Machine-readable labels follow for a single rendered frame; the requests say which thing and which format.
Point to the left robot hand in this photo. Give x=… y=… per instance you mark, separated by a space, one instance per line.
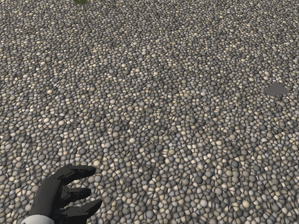
x=52 y=196

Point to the robot left forearm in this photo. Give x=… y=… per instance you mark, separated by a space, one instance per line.
x=37 y=219

